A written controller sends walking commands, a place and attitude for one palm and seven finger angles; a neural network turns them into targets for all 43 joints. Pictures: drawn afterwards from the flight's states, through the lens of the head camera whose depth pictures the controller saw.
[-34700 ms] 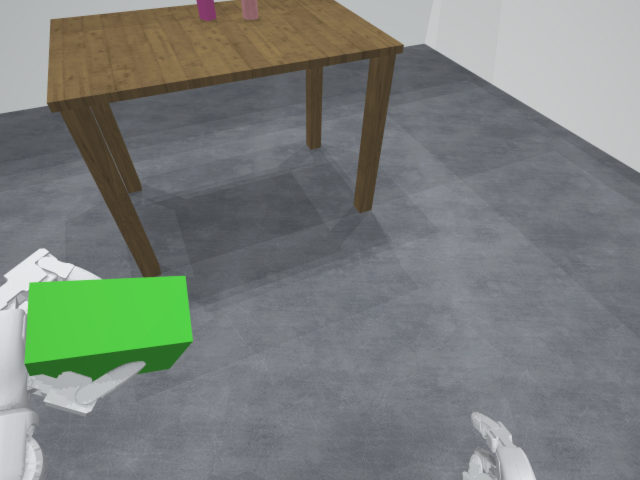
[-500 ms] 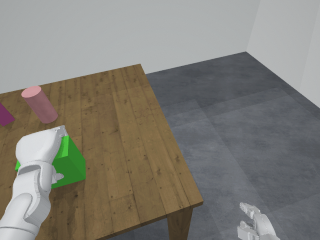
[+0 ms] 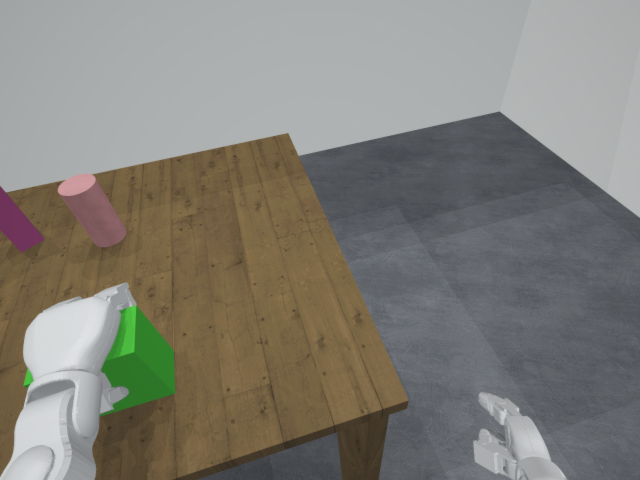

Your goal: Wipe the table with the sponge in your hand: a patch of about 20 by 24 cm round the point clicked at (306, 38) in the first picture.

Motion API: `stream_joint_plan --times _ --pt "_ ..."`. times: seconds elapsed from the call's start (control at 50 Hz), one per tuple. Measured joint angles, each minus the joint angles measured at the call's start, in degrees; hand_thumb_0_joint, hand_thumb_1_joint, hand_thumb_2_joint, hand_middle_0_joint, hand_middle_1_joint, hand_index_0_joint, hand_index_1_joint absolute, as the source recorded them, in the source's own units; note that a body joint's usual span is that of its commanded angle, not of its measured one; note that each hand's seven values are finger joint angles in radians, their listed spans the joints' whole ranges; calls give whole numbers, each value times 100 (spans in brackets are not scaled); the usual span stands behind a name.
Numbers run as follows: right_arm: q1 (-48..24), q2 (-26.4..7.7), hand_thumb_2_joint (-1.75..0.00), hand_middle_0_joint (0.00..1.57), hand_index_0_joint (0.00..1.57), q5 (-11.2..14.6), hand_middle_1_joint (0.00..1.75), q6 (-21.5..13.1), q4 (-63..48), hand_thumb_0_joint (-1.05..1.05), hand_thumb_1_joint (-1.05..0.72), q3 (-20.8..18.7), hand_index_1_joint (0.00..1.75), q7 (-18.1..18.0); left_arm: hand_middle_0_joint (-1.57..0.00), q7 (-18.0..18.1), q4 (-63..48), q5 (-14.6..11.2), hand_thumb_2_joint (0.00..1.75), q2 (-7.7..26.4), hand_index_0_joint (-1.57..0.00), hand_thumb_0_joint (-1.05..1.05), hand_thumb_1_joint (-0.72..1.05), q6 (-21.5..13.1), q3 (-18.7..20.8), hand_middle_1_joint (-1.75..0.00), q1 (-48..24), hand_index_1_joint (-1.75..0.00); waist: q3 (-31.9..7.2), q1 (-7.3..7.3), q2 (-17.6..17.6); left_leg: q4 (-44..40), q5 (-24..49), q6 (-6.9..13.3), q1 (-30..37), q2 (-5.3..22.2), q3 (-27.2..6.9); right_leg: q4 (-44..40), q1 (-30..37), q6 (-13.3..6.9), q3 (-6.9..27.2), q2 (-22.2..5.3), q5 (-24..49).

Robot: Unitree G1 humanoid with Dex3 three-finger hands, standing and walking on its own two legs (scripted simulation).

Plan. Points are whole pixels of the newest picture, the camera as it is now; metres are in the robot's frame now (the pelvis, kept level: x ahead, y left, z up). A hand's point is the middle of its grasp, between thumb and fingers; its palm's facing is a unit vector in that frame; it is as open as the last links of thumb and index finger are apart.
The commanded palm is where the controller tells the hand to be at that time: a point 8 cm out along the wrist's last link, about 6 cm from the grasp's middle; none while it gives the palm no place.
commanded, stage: wipe back along the first lane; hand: left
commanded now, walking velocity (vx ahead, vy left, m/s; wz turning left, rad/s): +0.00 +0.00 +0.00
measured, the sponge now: (117, 372) +0.22 +0.30 +0.03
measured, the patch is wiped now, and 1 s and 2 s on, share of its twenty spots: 1.00 1.00 1.00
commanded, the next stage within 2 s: lift the sponge slowly off the table in 0.20 s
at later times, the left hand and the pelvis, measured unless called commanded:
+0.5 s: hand (99, 378) +0.19 +0.28 +0.08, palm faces +0.03 -0.09 -1.00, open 10.0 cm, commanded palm +0.16 +0.27 +0.12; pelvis -0.01 -0.01 +0.00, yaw +0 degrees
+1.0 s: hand (90, 384) +0.18 +0.28 +0.09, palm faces +0.02 -0.11 -0.99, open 10.0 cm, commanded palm +0.16 +0.27 +0.16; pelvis -0.01 -0.01 +0.00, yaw +0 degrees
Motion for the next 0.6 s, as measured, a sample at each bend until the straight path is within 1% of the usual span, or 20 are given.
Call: stream_joint_plan --times 0.1,0.22,0.34,0.44,0.6 --pt "-2 53 -90 20 20 -3 30 -26 -26 1 -91 37 30 9 -68 -18 -175 -17 107 5 -70 1 -47 -12 20 -140 227 -138 -4 -19 7 1 2 -10 36 16 19 19 19 -8 20 15 3" --pt "14 49 -90 20 20 -13 30 -43 -36 1 -91 43 30 7 -68 -4 -394 -43 107 -15 -70 1 -47 -15 20 -140 467 -138 15 3 22 11 1 -18 73 30 30 34 48 -18 33 28 3" --pt "27 30 -90 20 20 -20 30 -61 -42 1 -91 14 30 13 -68 44 -634 -16 107 -75 -70 1 -47 2 0 -140 732 -138 9 33 38 25 -5 -23 75 38 39 60 41 -23 44 36 -4" --pt "6 23 -90 20 20 -39 30 -57 8 1 -91 12 30 -40 -68 -8 -595 -49 107 -53 -70 1 -47 32 -41 -140 649 -138 42 85 25 10 7 -28 120 40 29 57 83 -33 35 39 -3" --pt "-47 48 -90 20 20 -70 30 -85 -4 1 -91 33 30 -80 -68 -194 -616 -140 107 55 -71 0 -47 58 12 -140 595 -138 105 71 -4 -45 29 -45 226 58 20 -10 194 -51 30 58 26"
